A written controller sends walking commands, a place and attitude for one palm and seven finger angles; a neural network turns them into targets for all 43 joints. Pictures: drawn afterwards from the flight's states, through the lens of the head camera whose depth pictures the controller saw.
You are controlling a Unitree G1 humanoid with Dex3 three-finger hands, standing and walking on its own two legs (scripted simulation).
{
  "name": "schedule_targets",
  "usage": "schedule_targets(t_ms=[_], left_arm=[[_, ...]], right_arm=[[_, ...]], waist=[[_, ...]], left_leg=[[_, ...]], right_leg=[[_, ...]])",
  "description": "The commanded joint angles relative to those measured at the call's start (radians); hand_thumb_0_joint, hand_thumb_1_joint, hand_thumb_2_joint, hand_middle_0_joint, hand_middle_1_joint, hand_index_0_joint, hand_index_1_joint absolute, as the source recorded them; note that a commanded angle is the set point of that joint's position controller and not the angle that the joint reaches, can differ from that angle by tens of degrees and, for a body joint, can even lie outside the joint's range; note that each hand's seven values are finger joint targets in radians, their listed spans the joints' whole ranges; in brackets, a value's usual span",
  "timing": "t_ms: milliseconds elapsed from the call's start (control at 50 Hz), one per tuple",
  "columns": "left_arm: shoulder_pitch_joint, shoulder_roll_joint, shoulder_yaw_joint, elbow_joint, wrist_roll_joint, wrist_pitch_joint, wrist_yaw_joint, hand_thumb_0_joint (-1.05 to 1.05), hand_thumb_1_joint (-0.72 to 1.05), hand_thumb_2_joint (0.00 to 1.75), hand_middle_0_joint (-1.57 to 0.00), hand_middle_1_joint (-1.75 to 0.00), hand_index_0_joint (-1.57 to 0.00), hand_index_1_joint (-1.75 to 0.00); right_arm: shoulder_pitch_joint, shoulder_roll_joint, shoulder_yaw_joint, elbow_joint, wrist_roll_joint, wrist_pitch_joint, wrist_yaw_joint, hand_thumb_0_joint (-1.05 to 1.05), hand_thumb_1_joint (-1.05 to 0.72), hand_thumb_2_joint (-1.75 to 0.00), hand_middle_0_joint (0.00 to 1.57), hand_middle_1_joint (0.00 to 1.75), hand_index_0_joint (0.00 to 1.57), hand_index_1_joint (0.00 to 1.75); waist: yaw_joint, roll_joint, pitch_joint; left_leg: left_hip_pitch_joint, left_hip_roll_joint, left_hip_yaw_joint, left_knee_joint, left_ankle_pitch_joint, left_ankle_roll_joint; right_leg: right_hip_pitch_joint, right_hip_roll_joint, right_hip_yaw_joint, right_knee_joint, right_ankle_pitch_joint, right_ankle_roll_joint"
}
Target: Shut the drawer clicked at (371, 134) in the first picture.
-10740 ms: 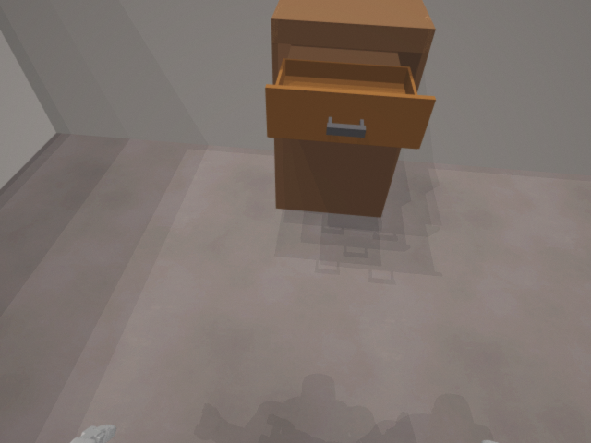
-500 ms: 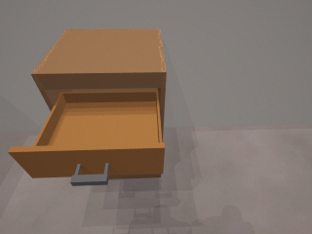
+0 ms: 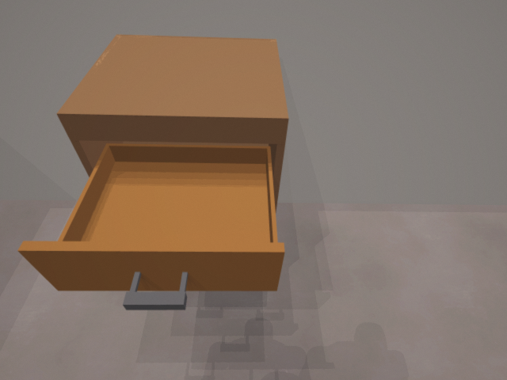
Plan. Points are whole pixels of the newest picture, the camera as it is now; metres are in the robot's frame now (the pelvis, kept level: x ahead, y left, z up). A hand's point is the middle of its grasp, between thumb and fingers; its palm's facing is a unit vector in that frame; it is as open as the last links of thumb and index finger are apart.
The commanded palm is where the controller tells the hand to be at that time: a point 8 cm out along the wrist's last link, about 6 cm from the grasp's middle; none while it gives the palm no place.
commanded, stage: come to a stop and stand still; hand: left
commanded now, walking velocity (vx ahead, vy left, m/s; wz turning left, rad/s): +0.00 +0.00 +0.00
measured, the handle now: (158, 289) +0.29 +0.20 -0.08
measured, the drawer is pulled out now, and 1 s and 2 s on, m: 0.30 0.30 0.29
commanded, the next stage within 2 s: look again from close up in 0.08 s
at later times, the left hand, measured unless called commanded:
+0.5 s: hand out of the picture +0.00 +0.16 -0.17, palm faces +0.03 -0.98 -0.19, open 7.4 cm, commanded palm none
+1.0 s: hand (145, 368) +0.15 +0.17 -0.04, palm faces +0.25 -0.95 -0.18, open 7.0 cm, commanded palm +0.08 +0.20 -0.06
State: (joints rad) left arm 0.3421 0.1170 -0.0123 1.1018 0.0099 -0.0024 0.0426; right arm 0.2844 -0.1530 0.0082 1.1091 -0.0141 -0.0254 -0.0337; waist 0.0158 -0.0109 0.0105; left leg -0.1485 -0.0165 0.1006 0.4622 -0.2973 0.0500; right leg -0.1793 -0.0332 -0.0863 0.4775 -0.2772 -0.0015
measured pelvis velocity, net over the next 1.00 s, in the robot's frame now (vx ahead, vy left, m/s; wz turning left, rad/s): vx -0.02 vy -0.01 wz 0.04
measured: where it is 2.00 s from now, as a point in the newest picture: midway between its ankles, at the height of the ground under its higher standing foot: outside the picture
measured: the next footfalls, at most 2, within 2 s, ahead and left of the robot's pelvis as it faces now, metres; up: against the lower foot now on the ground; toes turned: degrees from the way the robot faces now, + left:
none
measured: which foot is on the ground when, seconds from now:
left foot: down 0.00-1.00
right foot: down 0.00-1.00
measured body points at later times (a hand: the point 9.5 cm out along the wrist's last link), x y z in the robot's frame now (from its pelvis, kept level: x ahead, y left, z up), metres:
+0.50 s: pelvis +0.00 +0.00 +0.00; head +0.00 +0.00 +0.45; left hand +0.00 +0.22 -0.16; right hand -0.02 -0.21 -0.16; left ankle -0.03 +0.08 -0.74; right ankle -0.01 -0.12 -0.74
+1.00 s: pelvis -0.02 -0.01 -0.01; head -0.03 -0.03 +0.44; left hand +0.13 +0.22 -0.02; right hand +0.07 -0.27 -0.13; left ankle -0.03 +0.08 -0.74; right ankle -0.01 -0.12 -0.74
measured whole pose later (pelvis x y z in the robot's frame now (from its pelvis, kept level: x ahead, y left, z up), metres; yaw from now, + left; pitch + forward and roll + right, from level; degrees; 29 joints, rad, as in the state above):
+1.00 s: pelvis -0.02 -0.01 -0.01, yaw +2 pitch +1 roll +0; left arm 0.47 0.18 -0.01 0.17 -0.14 -0.09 0.14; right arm 0.33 -0.27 -0.01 0.85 0.03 -0.27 -0.07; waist -0.03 0.05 -0.05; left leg -0.29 -0.02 0.07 0.58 -0.31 0.04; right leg -0.30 -0.05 -0.12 0.60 -0.31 -0.02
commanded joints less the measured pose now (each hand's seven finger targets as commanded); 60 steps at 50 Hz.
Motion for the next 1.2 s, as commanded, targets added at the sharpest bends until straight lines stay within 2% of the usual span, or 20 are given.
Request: schedule_targets(t_ms=[0, 260, 760, 780, 800, 820, 840, 860, 880, 900, 940, 960, 1000, 1020, 1040, 1060, 1080, 1100, 1140, 1180], left_arm=[[0.062, 0.092, 0.018, -0.032, 0.005, -0.016, 0.005, 0.0, 0.9, 0.9, -0.2, -0.3, -0.2, -0.3], [0.047, 0.102, 0.021, -0.04, 0.002, -0.013, 0.004, 0.0, 0.9, 0.9, -0.2, -0.3, -0.2, -0.3], [0.06, 0.095, 0.021, -0.038, 0.003, -0.016, 0.004, 0.0, 0.9, 0.9, -0.2, -0.3, -0.2, -0.3], [0.092, 0.128, 0.016, 0.008, 0.016, -0.04, 0.037, 0.0, 0.9, 0.9, -0.2, -0.3, -0.2, -0.3], [-0.618, 0.308, 0.08, -1.534, -0.195, -0.243, 0.026, 0.0, 0.9, 0.9, -0.22, -0.32, -0.22, -0.32], [-0.237, 0.237, 0.068, -1.27, -0.109, -0.179, 0.075, 0.0, 0.9, 0.9, -0.24, -0.34, -0.24, -0.34], [-0.181, 0.185, 0.043, -1.189, -0.133, -0.134, 0.128, 0.0, 0.9, 0.9, -0.26, -0.37, -0.26, -0.37], [0.09, -0.01, -0.063, -0.977, -0.123, -0.03, 0.127, 0.0, 0.9, 0.9, -0.28, -0.39, -0.28, -0.39], [-0.028, -0.044, -0.115, -1.164, -0.163, -0.044, 0.103, 0.0, 0.9, 0.9, -0.3, -0.41, -0.3, -0.41], [-0.018, -0.007, -0.097, -1.213, -0.171, -0.088, 0.088, 0.0, 0.9, 0.9, -0.32, -0.43, -0.32, -0.43], [0.03, 0.005, -0.062, -1.156, -0.152, -0.176, 0.069, 0.0, 0.9, 0.9, -0.36, -0.47, -0.36, -0.47], [0.081, -0.012, -0.052, -1.078, -0.145, -0.222, 0.046, 0.0, 0.9, 0.9, -0.38, -0.5, -0.38, -0.5], [0.311, -0.048, -0.011, -0.973, -0.184, -0.347, -0.039, 0.0, 0.9, 0.9, -0.42, -0.54, -0.42, -0.54], [0.382, -0.022, 0.04, -0.977, -0.211, -0.418, -0.092, 0.0, 0.9, 0.9, -0.44, -0.56, -0.44, -0.56], [0.453, 0.033, 0.122, -0.956, -0.22, -0.483, -0.14, 0.0, 0.9, 0.9, -0.46, -0.58, -0.46, -0.58], [0.445, 0.037, 0.127, -0.992, -0.228, -0.545, -0.18, 0.0, 0.9, 0.9, -0.48, -0.6, -0.48, -0.6], [0.378, 0.026, 0.097, -1.056, -0.225, -0.614, -0.219, 0.0, 0.9, 0.9, -0.5, -0.62, -0.5, -0.62], [0.282, 0.053, 0.091, -1.147, -0.209, -0.689, -0.25, 0.0, 0.9, 0.9, -0.52, -0.65, -0.52, -0.65], [0.226, 0.16, 0.165, -1.266, -0.183, -0.764, -0.238, 0.0, 0.9, 0.9, -0.56, -0.69, -0.56, -0.69], [0.219, 0.158, 0.167, -1.381, -0.19, -0.772, -0.212, 0.0, 0.9, 0.9, -0.6, -0.73, -0.6, -0.73]], right_arm=[[0.08, -0.078, -0.009, -0.011, 0.006, -0.015, -0.002, 0.0, -0.9, -0.9, 0.2, 0.3, 0.2, 0.3], [0.08, -0.082, -0.01, 0.003, 0.007, -0.019, -0.002, 0.0, -0.9, -0.9, 0.2, 0.3, 0.2, 0.3], [0.101, -0.05, -0.011, 0.03, 0.009, -0.017, 0.002, 0.0, -0.9, -0.9, 0.2, 0.3, 0.2, 0.3], [-0.008, -0.092, -0.01, -0.055, 0.013, -0.018, 0.008, 0.0, -0.9, -0.9, 0.2, 0.3, 0.2, 0.3], [-0.002, -0.286, -0.035, -0.426, 0.058, -0.162, -0.029, 0.0, -0.9, -0.9, 0.2, 0.3, 0.2, 0.3], [-0.093, -0.182, 0.001, -0.368, 0.05, -0.252, -0.052, 0.0, -0.9, -0.9, 0.2, 0.3, 0.2, 0.3], [-0.077, -0.204, -0.027, -0.305, 0.049, -0.286, -0.052, 0.0, -0.9, -0.9, 0.2, 0.3, 0.2, 0.3], [-0.037, -0.161, -0.024, -0.295, 0.062, -0.288, -0.037, 0.0, -0.9, -0.9, 0.2, 0.3, 0.2, 0.3], [-0.05, -0.191, -0.022, -0.373, 0.071, -0.298, -0.036, 0.0, -0.9, -0.9, 0.2, 0.3, 0.2, 0.3], [-0.078, -0.217, -0.031, -0.398, 0.072, -0.321, -0.044, 0.0, -0.9, -0.9, 0.2, 0.3, 0.2, 0.3], [-0.086, -0.23, -0.046, -0.459, 0.041, -0.349, -0.042, 0.0, -0.9, -0.9, 0.2, 0.3, 0.2, 0.3], [-0.081, -0.226, -0.057, -0.477, 0.031, -0.347, -0.032, 0.0, -0.9, -0.9, 0.2, 0.3, 0.2, 0.3], [-0.124, -0.212, -0.076, -0.538, 0.022, -0.346, -0.008, 0.0, -0.9, -0.9, 0.2, 0.3, 0.2, 0.3], [-0.14, -0.208, -0.083, -0.562, 0.021, -0.34, 0.005, 0.0, -0.9, -0.9, 0.2, 0.3, 0.2, 0.3], [-0.148, -0.204, -0.094, -0.572, 0.026, -0.33, 0.026, 0.0, -0.9, -0.9, 0.2, 0.3, 0.2, 0.3], [-0.162, -0.205, -0.095, -0.598, 0.024, -0.324, 0.043, 0.0, -0.9, -0.9, 0.2, 0.3, 0.2, 0.3], [-0.177, -0.203, -0.099, -0.626, 0.024, -0.327, 0.051, 0.0, -0.9, -0.9, 0.2, 0.3, 0.2, 0.3], [-0.175, -0.195, -0.1, -0.642, 0.02, -0.334, 0.058, 0.0, -0.9, -0.9, 0.2, 0.3, 0.2, 0.3], [-0.159, -0.187, -0.105, -0.654, 0.006, -0.332, 0.063, 0.0, -0.9, -0.9, 0.2, 0.3, 0.2, 0.3], [-0.171, -0.18, -0.1, -0.696, 0.006, -0.32, 0.056, 0.0, -0.9, -0.9, 0.2, 0.3, 0.2, 0.3]], waist=[[-0.015, 0.028, 0.057], [-0.009, 0.021, 0.05], [-0.009, 0.018, 0.076], [0.013, -0.021, 0.124], [-0.107, 0.181, -0.393], [-0.016, 0.28, -0.352], [-0.045, 0.251, -0.284], [-0.046, 0.154, -0.131], [-0.055, 0.09, -0.025], [-0.063, 0.021, -0.023], [-0.081, -0.131, 0.032], [-0.07, -0.239, 0.053], [0.003, -0.347, 0.018], [0.033, -0.343, -0.019], [0.067, -0.241, -0.06], [0.069, -0.181, -0.12], [0.053, -0.088, -0.161], [0.038, 0.016, -0.22], [0.044, 0.163, -0.277], [0.024, 0.188, -0.317]], left_leg=[[-0.001, 0.132, -0.128, -0.094, 0.319, 0.003], [-0.002, 0.133, -0.131, -0.115, 0.321, 0.002], [-0.017, 0.13, -0.123, -0.138, 0.197, -0.001], [-0.136, 0.14, -0.096, 0.066, 0.294, -0.038], [0.145, 0.024, -0.107, -0.047, 0.3, -0.025], [0.147, 0.058, -0.083, -0.073, 0.392, -0.032], [0.071, 0.066, -0.094, -0.069, 0.32, -0.064], [-0.035, 0.072, -0.117, -0.086, 0.201, -0.052], [-0.108, 0.064, -0.139, -0.074, 0.107, -0.04], [-0.122, 0.052, -0.138, -0.038, 0.041, -0.028], [-0.215, 0.019, -0.139, 0.05, -0.014, -0.018], [-0.276, 0.016, -0.136, 0.098, -0.031, -0.027], [-0.405, 0.013, -0.119, 0.188, -0.051, -0.039], [-0.459, 0.006, -0.105, 0.227, -0.045, -0.046], [-0.476, -0.005, -0.088, 0.259, -0.002, -0.058], [-0.509, -0.01, -0.079, 0.302, 0.025, -0.063], [-0.539, -0.01, -0.065, 0.361, 0.038, -0.061], [-0.55, -0.009, -0.064, 0.413, 0.049, -0.056], [-0.572, 0.002, -0.069, 0.466, 0.037, -0.05], [-0.569, 0.009, -0.084, 0.494, -0.004, -0.036]], right_leg=[[-0.027, -0.077, 0.092, -0.073, 0.197, -0.036], [0.0, -0.081, 0.09, -0.077, 0.205, -0.036], [-0.034, -0.082, 0.11, -0.112, 0.151, -0.043], [-0.045, -0.133, 0.138, -0.096, 0.498, -0.025], [0.054, -0.023, 0.087, -0.015, 0.34, -0.031], [0.019, 0.019, 0.061, 0.028, 0.152, -0.052], [-0.046, 0.017, 0.019, 0.039, 0.062, -0.038], [-0.113, 0.012, -0.003, 0.034, 0.023, -0.031], [-0.121, 0.009, -0.013, 0.017, 0.03, -0.027], [-0.158, 0.009, -0.007, -0.003, -0.005, -0.021], [-0.266, 0.014, -0.008, 0.009, -0.107, -0.018], [-0.341, 0.02, -0.013, 0.038, -0.162, -0.016], [-0.393, 0.021, -0.006, 0.119, -0.217, -0.016], [-0.378, 0.021, 0.012, 0.159, -0.197, -0.018], [-0.344, 0.018, 0.023, 0.21, -0.108, -0.033], [-0.334, 0.016, 0.021, 0.279, -0.027, -0.037], [-0.377, 0.015, 0.027, 0.344, 0.021, -0.04], [-0.424, 0.014, 0.038, 0.401, 0.042, -0.045], [-0.494, 0.017, 0.062, 0.457, -0.011, -0.055], [-0.524, 0.016, 0.082, 0.456, -0.083, -0.057]])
